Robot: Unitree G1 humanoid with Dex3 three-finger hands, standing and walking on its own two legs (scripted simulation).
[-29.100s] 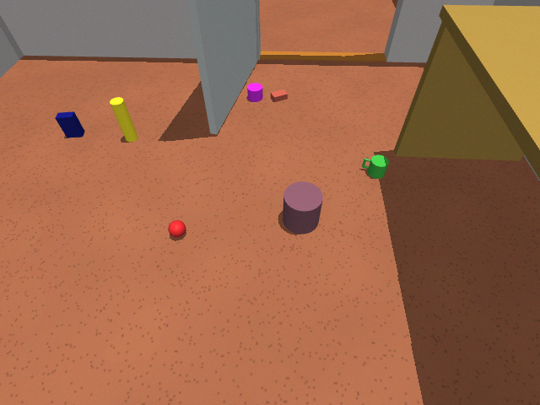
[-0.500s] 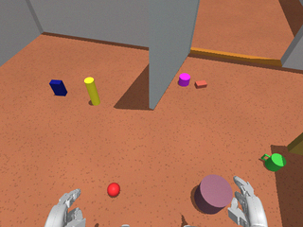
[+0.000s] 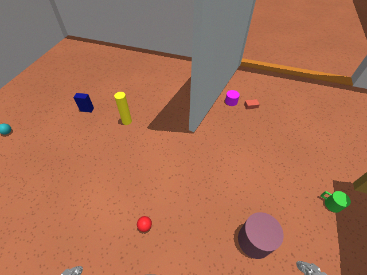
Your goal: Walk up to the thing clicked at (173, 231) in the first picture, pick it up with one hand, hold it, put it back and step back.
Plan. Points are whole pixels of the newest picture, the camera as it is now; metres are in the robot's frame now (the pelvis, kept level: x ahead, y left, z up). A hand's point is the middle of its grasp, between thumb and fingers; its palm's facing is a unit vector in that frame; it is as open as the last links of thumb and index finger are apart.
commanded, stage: stand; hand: left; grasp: from above
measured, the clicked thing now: (144, 223) +0.44 +0.21 -0.71
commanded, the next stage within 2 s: none
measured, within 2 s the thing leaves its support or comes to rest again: neither
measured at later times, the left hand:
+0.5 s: hand out of the picture +0.03 +0.24 -0.14, palm faces +0.03 -0.95 -0.33, open 7.4 cm
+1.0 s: hand out of the picture +0.04 +0.23 -0.13, palm faces +0.00 -0.95 -0.32, open 7.4 cm
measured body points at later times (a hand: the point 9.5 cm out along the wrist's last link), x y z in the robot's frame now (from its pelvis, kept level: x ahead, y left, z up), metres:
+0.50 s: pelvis -0.01 +0.00 +0.03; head -0.02 +0.00 +0.48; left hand +0.03 +0.29 -0.11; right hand +0.05 -0.28 -0.12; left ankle +0.01 +0.12 -0.72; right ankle -0.01 -0.14 -0.72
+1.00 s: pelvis -0.01 -0.01 +0.03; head -0.01 -0.01 +0.48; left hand +0.04 +0.28 -0.11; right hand +0.05 -0.30 -0.11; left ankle +0.01 +0.12 -0.72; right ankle -0.01 -0.14 -0.72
